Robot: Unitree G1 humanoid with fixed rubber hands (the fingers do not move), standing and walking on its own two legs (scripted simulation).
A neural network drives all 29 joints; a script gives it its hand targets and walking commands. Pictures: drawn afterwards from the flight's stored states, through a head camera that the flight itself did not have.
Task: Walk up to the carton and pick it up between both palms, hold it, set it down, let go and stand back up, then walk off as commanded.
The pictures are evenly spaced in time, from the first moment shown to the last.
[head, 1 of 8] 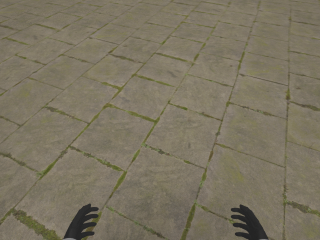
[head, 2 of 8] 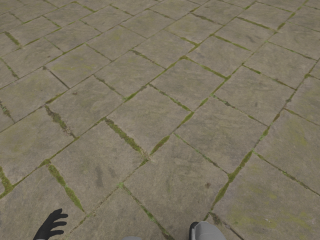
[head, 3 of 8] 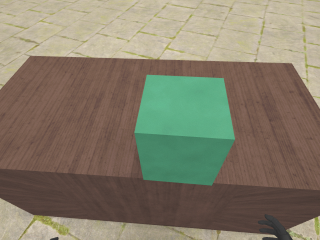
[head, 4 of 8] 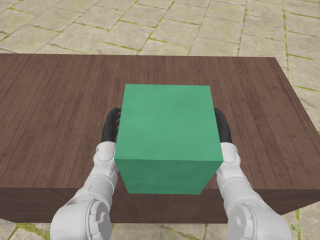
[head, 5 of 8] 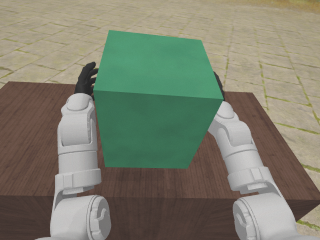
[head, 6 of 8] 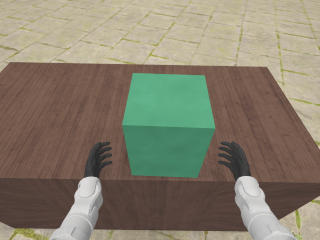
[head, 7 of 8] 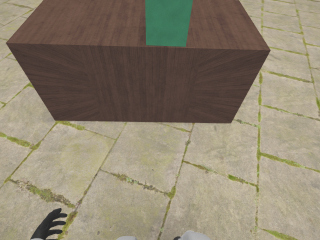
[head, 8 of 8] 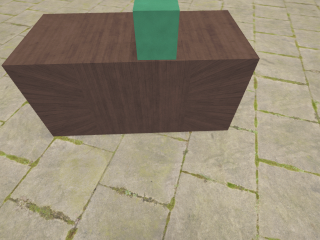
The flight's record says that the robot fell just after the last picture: no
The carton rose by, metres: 0.20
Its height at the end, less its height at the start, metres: +0.00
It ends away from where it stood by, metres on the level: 0.02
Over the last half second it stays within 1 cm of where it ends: yes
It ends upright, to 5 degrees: yes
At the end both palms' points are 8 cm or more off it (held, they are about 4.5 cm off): yes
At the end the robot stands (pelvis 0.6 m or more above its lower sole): yes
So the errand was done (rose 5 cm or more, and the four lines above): yes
